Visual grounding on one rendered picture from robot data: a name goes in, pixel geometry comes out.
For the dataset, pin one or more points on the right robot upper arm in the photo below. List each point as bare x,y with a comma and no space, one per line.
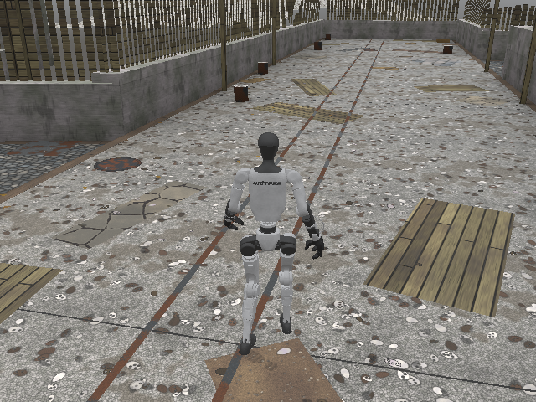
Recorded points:
298,190

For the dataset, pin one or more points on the robot right hand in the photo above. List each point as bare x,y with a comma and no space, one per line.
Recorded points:
319,246

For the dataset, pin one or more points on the right robot thigh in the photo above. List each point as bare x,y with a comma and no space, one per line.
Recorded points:
287,253

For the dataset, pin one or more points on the right robot foot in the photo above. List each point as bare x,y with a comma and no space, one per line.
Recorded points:
286,327

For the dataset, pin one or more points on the right robot forearm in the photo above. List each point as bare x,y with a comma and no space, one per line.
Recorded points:
310,225

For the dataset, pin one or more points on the robot left hand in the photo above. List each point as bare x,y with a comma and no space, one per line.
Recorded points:
231,226

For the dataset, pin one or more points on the left robot upper arm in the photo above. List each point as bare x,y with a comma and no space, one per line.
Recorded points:
237,189

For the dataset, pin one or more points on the left robot forearm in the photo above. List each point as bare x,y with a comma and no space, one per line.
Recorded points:
229,216

